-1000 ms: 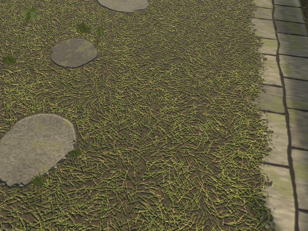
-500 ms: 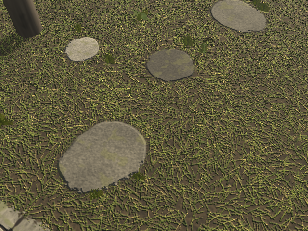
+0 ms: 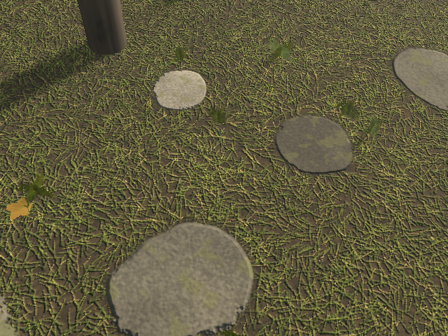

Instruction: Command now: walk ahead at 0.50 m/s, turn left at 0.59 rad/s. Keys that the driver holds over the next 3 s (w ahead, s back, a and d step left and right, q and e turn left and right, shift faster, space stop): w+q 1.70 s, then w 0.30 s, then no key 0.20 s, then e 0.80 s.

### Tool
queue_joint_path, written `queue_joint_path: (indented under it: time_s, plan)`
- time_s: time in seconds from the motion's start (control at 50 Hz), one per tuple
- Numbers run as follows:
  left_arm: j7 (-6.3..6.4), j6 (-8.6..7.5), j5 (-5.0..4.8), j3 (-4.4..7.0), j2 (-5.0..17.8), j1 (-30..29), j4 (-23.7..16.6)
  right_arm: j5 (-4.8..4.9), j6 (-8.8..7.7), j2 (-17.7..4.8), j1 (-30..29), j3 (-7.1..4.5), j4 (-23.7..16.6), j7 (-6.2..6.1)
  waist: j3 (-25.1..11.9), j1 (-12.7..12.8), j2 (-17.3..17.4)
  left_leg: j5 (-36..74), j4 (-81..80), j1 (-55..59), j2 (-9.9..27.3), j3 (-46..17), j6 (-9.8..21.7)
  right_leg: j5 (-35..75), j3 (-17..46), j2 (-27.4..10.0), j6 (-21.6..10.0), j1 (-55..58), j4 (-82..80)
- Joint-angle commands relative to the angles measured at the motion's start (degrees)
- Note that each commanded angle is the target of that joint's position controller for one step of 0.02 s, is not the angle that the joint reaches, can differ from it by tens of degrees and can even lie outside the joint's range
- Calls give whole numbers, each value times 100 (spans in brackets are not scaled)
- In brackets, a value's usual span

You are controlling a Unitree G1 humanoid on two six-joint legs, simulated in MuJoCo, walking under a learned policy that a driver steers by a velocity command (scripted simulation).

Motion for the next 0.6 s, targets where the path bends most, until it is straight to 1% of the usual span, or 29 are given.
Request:
queue_joint_path:
  time_s: [0.02, 0.06, 0.08, 0.1, 0.12, 0.14, 0.16, 0.18, 0.2, 0.22, 0.24, 0.26, 0.28, 0.3, 0.32, 0.34, 0.36, 0.4, 0.46, 0.52, 0.56, 0.6]
  plan:
    - [-26, -104, -33, 51, 389, -765, -584, -18, -76, -897, 355, -212, -252, -55, 21, -128, 516, 2209, -231, 234, 1491, -1274, 597, 400, -158, 282, -11, -194, -557]
    - [-42, -152, -62, 25, 407, -1055, -715, -54, -65, -929, 504, -215, -232, -89, 39, -220, 552, 2578, -20, 448, 1545, -1398, 581, 353, -172, 418, -71, -112, -893]
    - [-43, -177, -77, 19, 433, -1126, -771, -70, -61, -962, 518, -221, -237, -112, 44, -218, 584, 2724, 84, 511, 1588, -1484, 546, 289, -149, 475, -118, 17, -1063]
    - [-37, -200, -88, 24, 480, -1074, -790, -78, -59, -1003, 462, -231, -258, -137, 37, -153, 623, 2823, 188, 514, 1623, -1574, 474, 201, -103, 522, -177, 271, -1260]
    - [-22, -222, -97, 41, 543, -865, -753, -82, -59, -1054, 321, -241, -295, -155, 11, -14, 668, 2943, 311, 399, 1629, -1623, 367, 50, -83, 590, -249, 718, -1481]
    - [16, -245, -110, 75, 629, -463, -645, -86, -67, -1112, 100, -251, -350, -153, -93, 206, 708, 3344, 576, 144, 1566, -1598, 230, -194, -120, 722, -346, 1452, -1674]
    - [81, -281, -111, 143, 774, 165, -450, -81, -91, -1157, -26, -255, -376, -121, -394, 481, 634, 3828, 1194, -43, 1389, -1542, 102, -359, -211, 888, -450, 2368, -1837]
    - [159, -358, -62, 219, 966, 945, -283, -26, -134, -1084, -108, -231, -384, -63, -854, 904, 322, 3527, 2336, -500, 1015, -1248, -46, -269, 12, 576, -632, 3584, -2151]
    - [272, -382, 72, 310, 1392, 1892, -268, 21, -185, -580, -5, -90, -567, -35, -1801, 1167, -356, 1506, 4002, -1235, 666, -763, -156, -1591, 1491, -912, -903, 4918, -2308]
    - [261, -304, 94, 390, 1766, 1570, -297, 127, -143, -340, 686, -44, -720, -44, -2126, 596, -1722, -2039, 5170, -2832, -108, -233, -302, -1900, 4175, -2032, -1518, 5613, -3135]
    - [227, -239, -14, 313, 1174, 1156, -359, -96, -33, -806, 456, -91, -481, -101, -1287, 489, -564, -1518, 5596, -3257, 514, -235, -266, -2559, 3970, -1805, -1467, 4806, -3187]
    - [206, -237, -62, 197, 725, 836, -386, -129, -4, -825, 53, -111, -488, -38, -622, 470, -45, -972, 5451, -3160, 693, -142, -293, -2262, 2976, -1508, -1354, 4046, -3278]
    - [183, -250, -48, 143, 536, 691, -338, -124, 21, -712, -122, -90, -510, 10, -321, 392, 71, -709, 5246, -3028, 860, -58, -344, -1471, 2186, -1222, -1246, 3587, -3404]
    - [192, -285, -62, 125, 500, 744, -257, -175, 76, -649, -205, -87, -520, 66, -193, 358, -161, -627, 5087, -2921, 990, 4, -387, -891, 1599, -1011, -1159, 3325, -3489]
    - [186, -333, -84, 122, 492, 796, -173, -201, 145, -597, -164, -74, -508, 119, -152, 297, -344, -564, 5049, -2799, 1042, 73, -429, -465, 1166, -862, -1100, 3139, -3574]
    - [157, -403, -116, 131, 510, 896, -103, -202, 193, -553, -203, -63, -536, 159, -173, 286, -411, -491, 5038, -2777, 1050, 117, -443, -20, 926, -836, -1114, 3094, -3611]
    - [130, -461, -142, 144, 526, 976, -48, -198, 223, -518, -318, -53, -595, 193, -180, 275, -394, -389, 5023, -2888, 1074, 132, -454, 312, 717, -846, -1147, 3131, -3662]
    - [107, -520, -168, 174, 578, 1075, 43, -205, 250, -464, -681, -28, -737, 252, -113, 291, -346, -69, 4917, -3262, 1157, 166, -499, 639, 333, -878, -1206, 3240, -3802]
    - [104, -511, -158, 188, 582, 1259, 187, -200, 242, -392, -1273, 16, -945, 304, 32, 381, -283, 465, 4366, -3652, 1221, 299, -587, 1034, -251, -791, -1202, 3391, -3890]
    - [101, -496, -155, 200, 618, 1358, 294, -177, 201, -246, -1840, 103, -1118, 375, 126, 491, -276, 1092, 3309, -3425, 1225, 601, -569, 1235, -811, -636, -1090, 3427, -3863]
    - [125, -483, -159, 224, 715, 1522, 380, -189, 187, -198, -2252, 146, -1264, 429, 217, 603, -278, 1154, 2704, -3234, 1217, 860, -479, 1320, -1004, -712, -1046, 3540, -3857]
    - [158, -438, -158, 248, 807, 1688, 478, -213, 192, -225, -2475, 152, -1358, 447, 281, 654, -267, 899, 2310, -3134, 1172, 1037, -350, 1610, -1144, -825, -998, 3855, -3737]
